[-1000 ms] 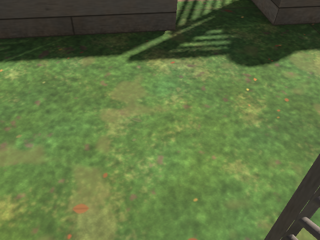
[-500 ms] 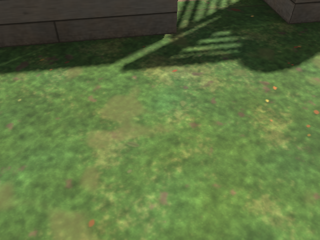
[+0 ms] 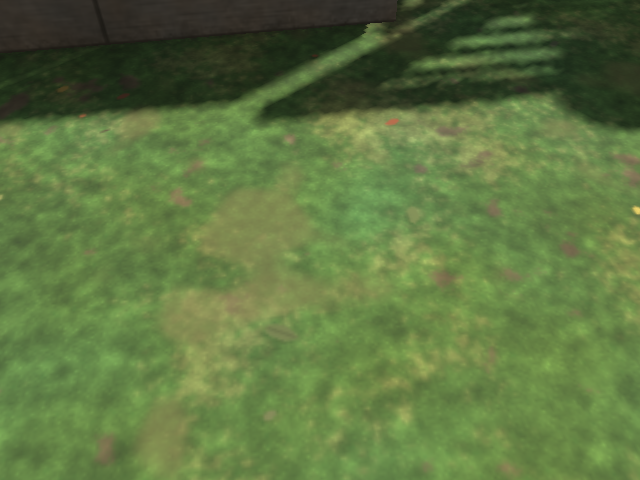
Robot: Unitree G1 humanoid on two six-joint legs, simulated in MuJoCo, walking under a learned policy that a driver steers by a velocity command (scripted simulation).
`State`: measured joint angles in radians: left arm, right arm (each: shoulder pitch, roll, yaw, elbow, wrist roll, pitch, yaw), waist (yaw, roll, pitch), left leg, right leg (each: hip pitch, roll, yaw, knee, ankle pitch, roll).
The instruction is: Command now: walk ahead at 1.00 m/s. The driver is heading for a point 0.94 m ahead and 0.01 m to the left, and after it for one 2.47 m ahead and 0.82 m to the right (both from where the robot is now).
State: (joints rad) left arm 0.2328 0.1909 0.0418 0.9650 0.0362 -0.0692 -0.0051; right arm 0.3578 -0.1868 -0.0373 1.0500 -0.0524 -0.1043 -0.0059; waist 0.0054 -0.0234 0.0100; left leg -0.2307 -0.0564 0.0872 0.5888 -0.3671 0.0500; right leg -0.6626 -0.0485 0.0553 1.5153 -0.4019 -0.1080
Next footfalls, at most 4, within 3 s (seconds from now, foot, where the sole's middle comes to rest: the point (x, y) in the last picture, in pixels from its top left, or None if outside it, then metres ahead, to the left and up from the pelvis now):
0.18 right None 0.40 -0.14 -0.76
0.64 left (329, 328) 0.87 0.02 -0.76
1.10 right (385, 203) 1.29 -0.14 -0.76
1.52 left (383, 107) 1.75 -0.16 -0.76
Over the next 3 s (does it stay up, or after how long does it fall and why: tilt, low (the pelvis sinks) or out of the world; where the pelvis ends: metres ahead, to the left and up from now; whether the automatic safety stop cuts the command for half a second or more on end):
stays up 2.43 -1.02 0.01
